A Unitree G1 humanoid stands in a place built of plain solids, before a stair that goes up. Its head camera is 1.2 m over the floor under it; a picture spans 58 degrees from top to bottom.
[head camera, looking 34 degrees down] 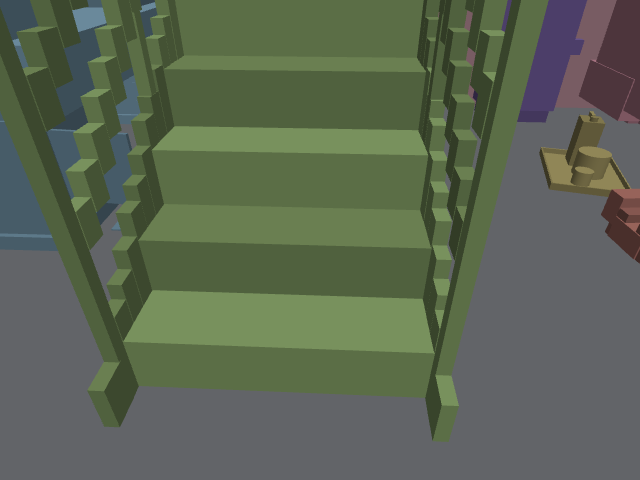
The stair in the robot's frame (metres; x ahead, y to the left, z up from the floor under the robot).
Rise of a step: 0.21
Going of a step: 0.24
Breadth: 1.03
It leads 3 degrees to the right of straight ahead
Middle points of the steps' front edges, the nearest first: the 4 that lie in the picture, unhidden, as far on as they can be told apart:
0.89 0.13 0.21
1.13 0.12 0.42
1.37 0.11 0.63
1.61 0.10 0.84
